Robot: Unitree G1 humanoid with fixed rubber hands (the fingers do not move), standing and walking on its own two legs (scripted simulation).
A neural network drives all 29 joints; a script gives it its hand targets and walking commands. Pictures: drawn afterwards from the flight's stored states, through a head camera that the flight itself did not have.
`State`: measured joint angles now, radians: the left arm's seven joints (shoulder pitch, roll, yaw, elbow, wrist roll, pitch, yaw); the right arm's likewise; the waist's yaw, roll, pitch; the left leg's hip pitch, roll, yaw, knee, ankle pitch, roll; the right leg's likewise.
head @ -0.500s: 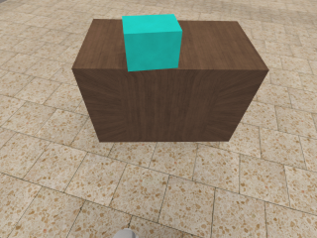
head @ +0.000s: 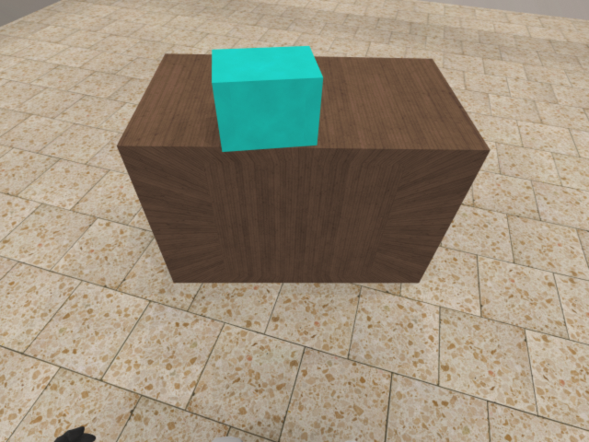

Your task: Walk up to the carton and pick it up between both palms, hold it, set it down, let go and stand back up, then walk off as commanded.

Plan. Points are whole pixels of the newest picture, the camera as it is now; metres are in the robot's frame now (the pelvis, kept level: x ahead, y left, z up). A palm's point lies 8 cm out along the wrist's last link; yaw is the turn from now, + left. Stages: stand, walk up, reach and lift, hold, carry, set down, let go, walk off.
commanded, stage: walk up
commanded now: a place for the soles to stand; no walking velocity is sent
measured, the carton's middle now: (265, 98) +0.90 +0.08 +0.01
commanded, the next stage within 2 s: none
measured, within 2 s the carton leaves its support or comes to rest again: neither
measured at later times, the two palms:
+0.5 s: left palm out of the picture +0.13 +0.35 -0.07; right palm out of the picture +0.14 -0.29 -0.06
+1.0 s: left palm (47, 436) +0.17 +0.34 -0.07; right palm (519, 419) +0.19 -0.31 -0.08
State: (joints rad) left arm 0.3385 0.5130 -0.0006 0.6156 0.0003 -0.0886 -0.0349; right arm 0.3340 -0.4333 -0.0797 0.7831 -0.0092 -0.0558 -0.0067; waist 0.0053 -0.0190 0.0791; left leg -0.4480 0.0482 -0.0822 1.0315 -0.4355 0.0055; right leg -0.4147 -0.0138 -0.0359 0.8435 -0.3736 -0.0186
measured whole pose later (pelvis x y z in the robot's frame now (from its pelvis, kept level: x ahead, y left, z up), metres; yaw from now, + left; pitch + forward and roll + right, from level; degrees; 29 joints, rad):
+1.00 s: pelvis +0.10 +0.02 +0.00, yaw +3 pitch -2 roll -1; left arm 0.34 0.46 0.00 0.62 0.00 -0.05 -0.01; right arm 0.30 -0.43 -0.08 0.77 -0.01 -0.07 0.01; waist 0.00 0.00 0.11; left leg -0.41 0.00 -0.05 0.84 -0.39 0.00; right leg -0.41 -0.03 -0.02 0.89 -0.45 -0.01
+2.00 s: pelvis +0.14 -0.01 +0.01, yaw +2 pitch -3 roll -1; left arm 0.30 0.45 0.00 0.62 0.00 -0.04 -0.01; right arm 0.27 -0.43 -0.08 0.77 -0.01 -0.06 0.01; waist 0.00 0.00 0.11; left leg -0.37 0.01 -0.04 0.83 -0.41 0.00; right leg -0.39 -0.02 0.00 0.92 -0.53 0.00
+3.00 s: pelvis +0.25 +0.02 +0.00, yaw +4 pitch +0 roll -2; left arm 0.42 0.49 0.00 0.62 0.00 -0.10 0.00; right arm 0.25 -0.43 -0.09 0.73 -0.01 -0.06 0.05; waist 0.00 0.04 0.08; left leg -0.51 0.04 -0.04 0.83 -0.36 0.01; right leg -0.36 -0.07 -0.05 0.82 -0.45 -0.01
